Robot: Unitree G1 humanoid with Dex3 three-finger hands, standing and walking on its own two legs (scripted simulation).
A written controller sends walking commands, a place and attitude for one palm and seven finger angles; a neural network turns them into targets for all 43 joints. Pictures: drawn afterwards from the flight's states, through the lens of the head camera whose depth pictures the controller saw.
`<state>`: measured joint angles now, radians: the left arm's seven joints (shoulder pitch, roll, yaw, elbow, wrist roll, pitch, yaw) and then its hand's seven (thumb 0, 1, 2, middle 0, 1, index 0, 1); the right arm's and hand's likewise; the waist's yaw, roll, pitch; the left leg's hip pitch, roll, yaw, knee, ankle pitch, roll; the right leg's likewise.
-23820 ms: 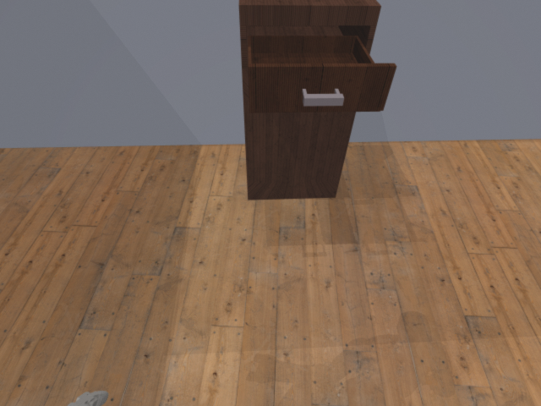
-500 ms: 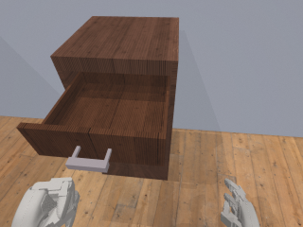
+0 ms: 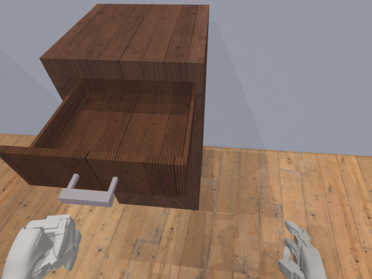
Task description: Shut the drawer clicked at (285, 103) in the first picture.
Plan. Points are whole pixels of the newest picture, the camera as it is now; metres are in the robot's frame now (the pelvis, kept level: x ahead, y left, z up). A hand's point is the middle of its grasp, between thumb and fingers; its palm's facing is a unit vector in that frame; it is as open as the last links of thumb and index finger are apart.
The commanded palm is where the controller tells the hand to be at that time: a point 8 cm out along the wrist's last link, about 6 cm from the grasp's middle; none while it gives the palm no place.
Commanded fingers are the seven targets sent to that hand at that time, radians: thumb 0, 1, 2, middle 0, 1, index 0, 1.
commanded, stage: bring the fist close to the handle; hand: left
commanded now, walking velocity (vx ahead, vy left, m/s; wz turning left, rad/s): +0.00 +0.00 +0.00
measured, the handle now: (90, 188) +0.29 +0.24 +0.03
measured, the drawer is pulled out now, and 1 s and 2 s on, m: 0.29 0.29 0.21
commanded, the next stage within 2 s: push the drawer shut in 0.92 s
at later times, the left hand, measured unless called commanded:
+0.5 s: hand (86, 237) +0.19 +0.21 +0.04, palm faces -0.03 -1.00 -0.01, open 3.3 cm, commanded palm +0.16 +0.27 +0.03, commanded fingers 0.00 0.90 0.90 -1.40 -1.60 -1.40 -1.60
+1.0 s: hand (90, 234) +0.20 +0.21 +0.03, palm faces -0.03 -1.00 -0.03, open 3.3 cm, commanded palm +0.17 +0.27 +0.03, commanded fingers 0.00 0.90 0.90 -1.40 -1.60 -1.40 -1.60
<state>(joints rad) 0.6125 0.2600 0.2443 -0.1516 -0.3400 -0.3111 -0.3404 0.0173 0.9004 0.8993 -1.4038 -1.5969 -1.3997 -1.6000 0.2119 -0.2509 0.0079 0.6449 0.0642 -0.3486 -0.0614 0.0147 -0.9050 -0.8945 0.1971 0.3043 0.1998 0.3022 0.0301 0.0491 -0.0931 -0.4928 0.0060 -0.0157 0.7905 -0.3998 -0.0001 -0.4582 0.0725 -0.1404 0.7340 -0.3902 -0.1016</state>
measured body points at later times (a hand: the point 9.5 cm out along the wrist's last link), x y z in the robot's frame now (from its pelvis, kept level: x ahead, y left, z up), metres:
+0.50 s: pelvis -0.01 +0.05 -0.02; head +0.04 +0.05 +0.43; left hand +0.19 +0.27 +0.04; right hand +0.18 -0.18 -0.09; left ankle +0.00 +0.12 -0.71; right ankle +0.00 -0.04 -0.71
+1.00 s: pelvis +0.00 +0.06 -0.04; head +0.05 +0.07 +0.41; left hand +0.20 +0.27 +0.03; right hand +0.17 -0.17 -0.11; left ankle +0.00 +0.12 -0.71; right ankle +0.00 -0.04 -0.71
